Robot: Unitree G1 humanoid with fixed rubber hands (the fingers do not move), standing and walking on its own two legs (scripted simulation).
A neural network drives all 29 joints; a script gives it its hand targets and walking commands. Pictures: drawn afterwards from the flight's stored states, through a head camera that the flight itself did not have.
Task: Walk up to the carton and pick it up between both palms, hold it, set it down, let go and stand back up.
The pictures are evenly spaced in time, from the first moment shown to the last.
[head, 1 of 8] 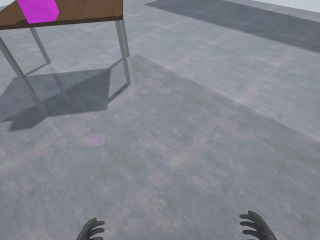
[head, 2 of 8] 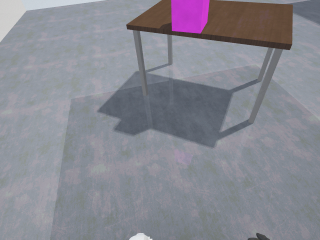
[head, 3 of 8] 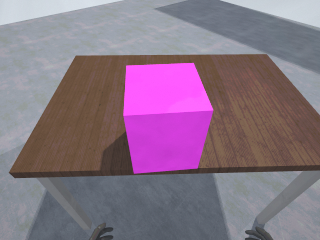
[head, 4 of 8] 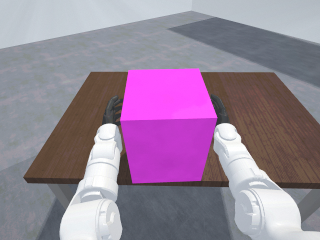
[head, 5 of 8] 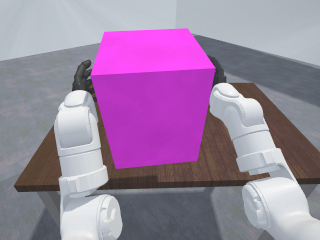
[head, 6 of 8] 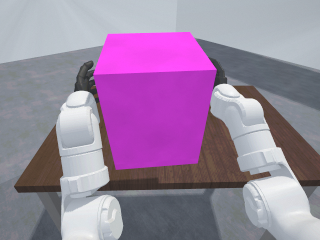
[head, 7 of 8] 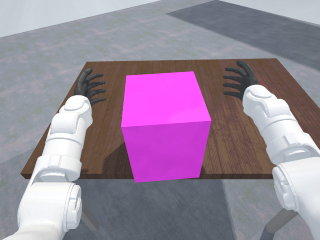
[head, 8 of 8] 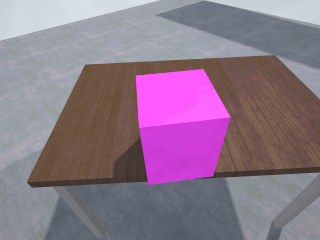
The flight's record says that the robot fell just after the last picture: no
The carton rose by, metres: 0.20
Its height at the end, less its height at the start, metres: +0.00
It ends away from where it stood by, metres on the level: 0.02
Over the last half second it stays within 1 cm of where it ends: yes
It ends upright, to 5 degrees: yes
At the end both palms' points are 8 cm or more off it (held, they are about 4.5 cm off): yes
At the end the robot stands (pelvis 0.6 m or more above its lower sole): yes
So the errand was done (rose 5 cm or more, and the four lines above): yes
